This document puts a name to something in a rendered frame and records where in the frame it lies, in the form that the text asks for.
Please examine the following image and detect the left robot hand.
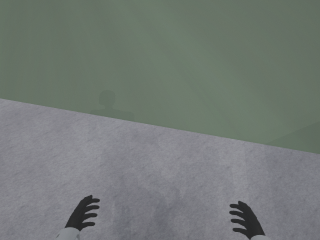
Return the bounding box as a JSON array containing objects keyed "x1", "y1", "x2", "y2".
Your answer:
[{"x1": 65, "y1": 195, "x2": 100, "y2": 231}]

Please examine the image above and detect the robot left forearm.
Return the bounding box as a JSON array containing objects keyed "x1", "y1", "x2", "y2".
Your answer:
[{"x1": 54, "y1": 227, "x2": 81, "y2": 240}]

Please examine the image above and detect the right robot hand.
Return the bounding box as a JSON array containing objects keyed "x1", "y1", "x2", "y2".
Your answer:
[{"x1": 229, "y1": 201, "x2": 266, "y2": 240}]

